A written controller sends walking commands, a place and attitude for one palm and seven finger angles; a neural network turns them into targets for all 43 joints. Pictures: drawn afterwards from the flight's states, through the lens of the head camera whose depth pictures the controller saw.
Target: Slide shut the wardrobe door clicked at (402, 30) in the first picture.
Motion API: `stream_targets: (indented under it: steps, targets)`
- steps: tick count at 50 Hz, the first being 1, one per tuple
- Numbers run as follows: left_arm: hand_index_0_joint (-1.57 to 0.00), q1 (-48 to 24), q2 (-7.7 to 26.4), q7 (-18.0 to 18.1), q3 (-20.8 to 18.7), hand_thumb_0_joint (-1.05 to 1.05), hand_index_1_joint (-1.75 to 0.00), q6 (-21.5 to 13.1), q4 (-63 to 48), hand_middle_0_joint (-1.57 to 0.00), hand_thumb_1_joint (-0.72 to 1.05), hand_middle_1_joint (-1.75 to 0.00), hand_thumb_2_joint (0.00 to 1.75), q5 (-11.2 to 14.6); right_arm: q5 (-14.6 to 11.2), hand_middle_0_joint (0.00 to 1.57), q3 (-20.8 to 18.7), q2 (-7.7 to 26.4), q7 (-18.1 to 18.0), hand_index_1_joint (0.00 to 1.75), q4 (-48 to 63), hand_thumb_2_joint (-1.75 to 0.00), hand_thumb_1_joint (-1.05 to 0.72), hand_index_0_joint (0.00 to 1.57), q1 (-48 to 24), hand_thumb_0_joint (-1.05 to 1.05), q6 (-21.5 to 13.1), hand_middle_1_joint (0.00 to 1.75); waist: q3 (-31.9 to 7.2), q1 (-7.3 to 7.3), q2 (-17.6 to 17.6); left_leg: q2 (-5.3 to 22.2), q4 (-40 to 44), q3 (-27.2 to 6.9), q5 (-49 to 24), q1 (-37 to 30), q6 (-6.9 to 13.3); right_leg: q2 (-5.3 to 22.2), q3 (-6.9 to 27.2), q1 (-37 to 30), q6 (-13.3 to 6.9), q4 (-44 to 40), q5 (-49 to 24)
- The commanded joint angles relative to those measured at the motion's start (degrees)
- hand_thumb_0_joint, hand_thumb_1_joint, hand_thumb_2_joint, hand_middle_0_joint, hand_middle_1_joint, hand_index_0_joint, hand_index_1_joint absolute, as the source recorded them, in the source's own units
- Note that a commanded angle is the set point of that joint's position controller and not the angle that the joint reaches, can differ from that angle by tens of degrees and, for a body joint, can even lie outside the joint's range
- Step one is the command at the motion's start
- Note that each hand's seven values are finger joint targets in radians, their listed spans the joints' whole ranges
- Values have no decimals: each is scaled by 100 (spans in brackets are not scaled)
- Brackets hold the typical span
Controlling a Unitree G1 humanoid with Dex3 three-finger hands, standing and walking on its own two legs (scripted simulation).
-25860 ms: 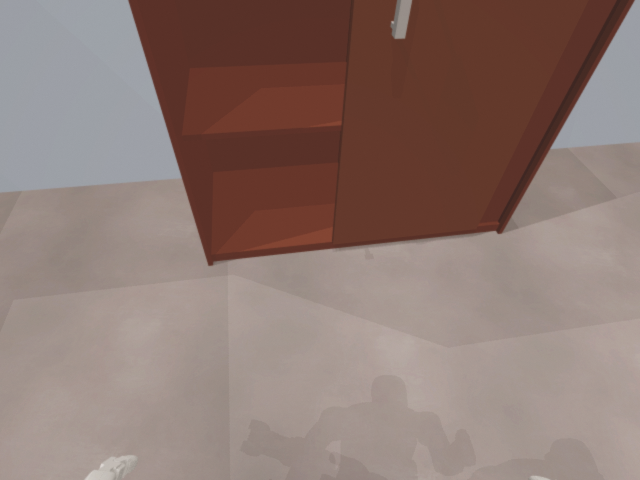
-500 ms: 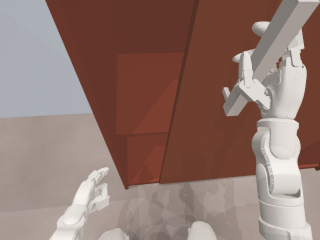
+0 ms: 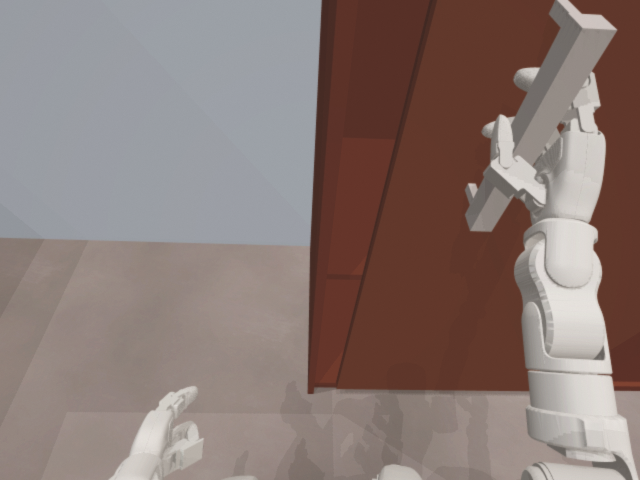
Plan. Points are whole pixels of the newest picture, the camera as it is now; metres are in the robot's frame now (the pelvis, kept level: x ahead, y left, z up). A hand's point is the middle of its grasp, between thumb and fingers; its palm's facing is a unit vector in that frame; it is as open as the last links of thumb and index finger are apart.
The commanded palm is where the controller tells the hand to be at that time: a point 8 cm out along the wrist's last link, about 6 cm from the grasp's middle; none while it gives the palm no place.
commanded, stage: step sideways, sliding the door along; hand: right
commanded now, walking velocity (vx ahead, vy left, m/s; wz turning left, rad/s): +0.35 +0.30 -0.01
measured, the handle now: (514, 132) +0.41 -0.18 +0.24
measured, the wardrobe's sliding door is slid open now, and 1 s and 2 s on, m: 0.06 0.00 0.00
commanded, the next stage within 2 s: stop walking and hold the door there in 0.74 s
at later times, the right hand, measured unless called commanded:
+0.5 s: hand (433, 153) +0.38 -0.09 +0.23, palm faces +0.35 +0.93 -0.08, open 6.6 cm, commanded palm +0.34 -0.06 +0.23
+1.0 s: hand (438, 151) +0.39 -0.10 +0.23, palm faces +0.58 +0.79 -0.21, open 7.2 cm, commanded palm +0.32 -0.13 +0.22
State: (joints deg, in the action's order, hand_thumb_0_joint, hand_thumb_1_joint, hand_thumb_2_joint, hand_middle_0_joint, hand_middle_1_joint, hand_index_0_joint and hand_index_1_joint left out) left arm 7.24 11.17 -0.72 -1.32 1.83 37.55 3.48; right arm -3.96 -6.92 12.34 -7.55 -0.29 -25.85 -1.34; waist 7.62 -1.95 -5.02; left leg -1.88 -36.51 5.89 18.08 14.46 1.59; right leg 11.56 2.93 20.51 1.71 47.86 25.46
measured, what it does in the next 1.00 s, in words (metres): steps to the left: right foot, then left foot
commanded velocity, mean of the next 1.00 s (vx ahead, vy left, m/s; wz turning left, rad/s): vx -0.03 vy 0.20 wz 0.03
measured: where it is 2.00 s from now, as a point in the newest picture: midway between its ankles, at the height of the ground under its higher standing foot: outside the picture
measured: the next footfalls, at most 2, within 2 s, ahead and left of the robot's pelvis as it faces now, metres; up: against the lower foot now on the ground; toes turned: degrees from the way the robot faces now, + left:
right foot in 0.12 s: +0.04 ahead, -0.09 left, +0.00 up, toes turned -3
left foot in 0.50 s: +0.11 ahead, +0.28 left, +0.00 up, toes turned +2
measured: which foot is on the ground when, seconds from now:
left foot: down 0.00-0.14, up 0.16-0.48, down 0.50-0.66, up 0.68-0.94, down 0.96-1.00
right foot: up 0.00-0.10, down 0.12-0.50, up 0.52-0.64, down 0.66-0.96, up 0.98-1.00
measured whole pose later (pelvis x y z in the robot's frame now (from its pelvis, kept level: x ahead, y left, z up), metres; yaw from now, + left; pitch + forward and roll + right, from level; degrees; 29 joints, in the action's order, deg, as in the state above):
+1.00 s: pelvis +0.09 +0.22 +0.00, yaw +0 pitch -4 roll +3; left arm 4.9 10.7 -2.5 -0.2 -1.7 33.0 3.5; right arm -8.0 -27.4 27.3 -6.3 8.3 -10.2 -5.5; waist 11.6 -5.6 -3.2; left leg -0.9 -32.5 4.1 12.4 14.8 -0.4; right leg 13.5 0.3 11.9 4.3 45.7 26.3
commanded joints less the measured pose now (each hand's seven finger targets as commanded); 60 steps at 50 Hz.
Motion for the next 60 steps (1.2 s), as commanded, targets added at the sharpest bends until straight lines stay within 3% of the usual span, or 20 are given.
stream_targets:
  steps: [1, 5, 7, 8, 11, 19, 23, 25, 27, 29, 31, 33, 34, 42, 43, 44, 47, 49, 52, 60]
  targets:
    - [-20, -636, 498, 153, -191, 0, -30, -395, -728, -20, 90, -30, 90, -15, 74, 45, 1214, -12, 299, 140, 2058, -90, -90, 45, -2744, 0, -659, 140, -1873, 259, 1847, 1575, 1768, -2554, -1476, -484, 1275, -931, -44, 307, -283, 1738, 235]
    - [-20, -526, 619, 214, -165, 0, -30, -281, -670, -20, 90, -30, 90, -106, 124, 45, 1251, 19, 211, 140, 2219, -90, -90, 45, -2678, 0, -965, 140, -2423, 483, 3, 671, -514, -873, -2328, -391, 500, -726, -427, -2172, -230, -3397, -2580]
    - [-20, -642, 667, 81, -283, 0, -30, -292, -848, -20, 90, -30, 90, -124, 65, 45, 1462, -190, 317, 140, 1865, -90, -90, 45, -2315, 0, -964, 140, -2383, 243, -1374, 206, -1935, -813, 733, 1802, 88, 1420, 1797, -3894, -693, -2798, -5443]
    - [-20, -689, 633, -9, -226, 0, -30, -250, -991, -20, 90, -30, 90, -108, -34, 45, 1379, -200, 391, 140, 1896, -90, -90, 45, -2389, 0, -858, 140, -2395, 274, -540, 15, -2489, -1126, 684, 1734, -13, 1613, 1989, -3422, -1276, -2717, -5082]
    - [-20, -631, 626, -19, -228, 0, -30, -300, -804, -20, 90, -30, 90, -176, 79, 45, 1249, -20, 487, 140, 2273, -90, -90, 45, -2737, 0, -886, 140, -2096, 288, -103, 289, -2404, -1018, 470, 2150, -112, 1339, 1153, -3379, -1393, -2375, -5346]
    - [-20, -593, 659, -180, -255, 0, -30, -469, -1072, -20, 90, -30, 90, -33, 82, 45, 1937, -698, 623, 140, 1914, -90, -90, 45, -2921, 0, -849, 140, -1994, 375, -1318, 126, -456, -80, 264, 402, -179, 794, -276, -2245, -822, -2344, -3931]
    - [-20, -598, 658, -180, -236, 0, -30, -458, -1158, -20, 90, -30, 90, 77, 73, 45, 1714, -394, 558, 140, 2137, -90, -90, 45, -2717, 0, -842, 140, -2132, 282, -563, -46, 1142, 56, -1251, -868, -214, 234, -450, -1873, -444, -1092, -3039]
    - [-20, -585, 446, -135, -205, 0, -30, -447, -1165, -20, 90, -30, 90, 129, 95, 45, 1420, 147, 431, 140, 2227, -90, -90, 45, -2582, 0, -750, 140, -2225, 331, 1474, 1153, 1505, -1433, -3308, -1752, 309, -699, -646, -492, -157, 125, -991]
    - [-20, -601, 544, -42, -260, 0, -30, -478, -953, -20, 90, -30, 90, 64, 9, 45, 1016, 478, 288, 140, 2281, -90, -90, 45, -2168, 0, -592, 140, -2150, 264, 2016, 1843, 1553, -2297, -4044, -1661, 798, -1076, -194, 146, -119, 932, 870]
    - [-20, -619, 533, -3, -206, 0, -30, -431, -906, -20, 90, -30, 90, 11, -49, 45, 1135, 298, 227, 140, 2936, -90, -90, 45, -2299, 0, -682, 140, -2121, 319, 1897, 1706, 976, -1917, -4388, -1626, 855, -792, -166, -9, -216, -123, 611]
    - [-20, -578, 519, 41, -213, 0, -30, -342, -864, -20, 90, -30, 90, -24, -130, 45, 1226, 132, 233, 140, 3218, -90, -90, 45, -2230, 0, -804, 140, -2455, 565, 858, 1126, -331, -666, -3738, -1054, 286, -572, -656, -1700, -216, -2740, -1981]
    - [-20, -757, 808, -77, -380, 0, -30, -290, -1209, -20, 90, -30, 90, -142, -168, 45, 1257, 55, 320, 140, 3523, -90, -90, 45, -1979, 0, -981, 140, -2449, 298, -1457, 309, -1632, -452, 921, 1446, -207, 1592, 1672, -3509, -869, -2538, -5928]
    - [-20, -759, 787, -200, -374, 0, -30, -317, -1255, -20, 90, -30, 90, -65, -144, 45, 1080, 115, 375, 140, 3161, -90, -90, 45, -1786, 0, -933, 140, -2656, 254, -542, 242, -2297, -926, 1132, 1124, -143, 1745, 1573, -3177, -1127, -2538, -5051]
    - [-20, -375, 803, -419, -428, 0, -30, -613, -1372, -20, 90, -30, 90, -24, 49, 45, 866, 348, 417, 140, 3780, -90, -90, 45, -1223, 0, -853, 140, -1813, 341, -1567, 39, -702, -133, 250, 1065, -265, 938, -388, -3512, -581, -2030, -5958]
    - [-20, 26, 1193, -218, -532, 0, -30, -460, -887, -20, 90, -30, 90, -17, 171, 45, -2588, 3714, 122, 140, 1425, -90, -90, 45, -63, 0, -860, 140, -1886, 270, -1572, -57, -649, -86, 285, 1120, -323, 931, -594, -3449, -546, -2016, -5947]
    - [-20, -174, 1050, -243, -462, 0, -30, -444, -1126, -20, 90, -30, 90, -90, 103, 45, -1790, 2702, 205, 140, 1850, -90, -90, 45, 2, 0, -807, 140, -1705, 147, -1536, 50, 63, -210, 107, 681, -209, 974, -428, -2963, -473, -1682, -5759]
    - [-20, -126, 901, -108, -342, 0, -30, -595, -1172, -20, 90, -30, 90, 75, 122, 45, -2220, 3096, 184, 140, 1948, -90, -90, 45, 82, 0, -877, 140, -1934, 113, -279, 261, 1624, -357, -2832, -1050, -142, 102, -1061, -2025, -159, -10, -3882]
    - [-20, -398, 710, 72, -245, 0, -30, -709, -1274, -20, 90, -30, 90, 56, 28, 45, -2814, 3642, 78, 140, 1484, -90, -90, 45, 719, 0, -792, 140, -2142, 61, 2017, 1917, 1383, -2553, -5956, -1927, 654, -1091, -528, 98, -51, 1779, 1055]
    - [-20, -455, 722, 264, -76, 0, -30, -724, -899, -20, 90, -30, 90, 12, -84, 45, -3033, 3616, -37, 140, 1572, -90, -90, 45, 927, 0, -852, 140, -1772, 127, 1534, 2073, 1481, -2654, -4333, -1139, 722, -814, 126, 98, 12, 1299, 690]
    - [-20, -355, 844, 495, -127, 0, -30, -603, -743, -20, 90, -30, 90, -69, 63, 45, -3033, 3367, -254, 140, 1998, -90, -90, 45, 1351, 0, -1061, 140, -1838, 245, 580, 1368, 1307, -1400, -1471, -93, 235, -920, -607, -1781, -236, -2369, -1520]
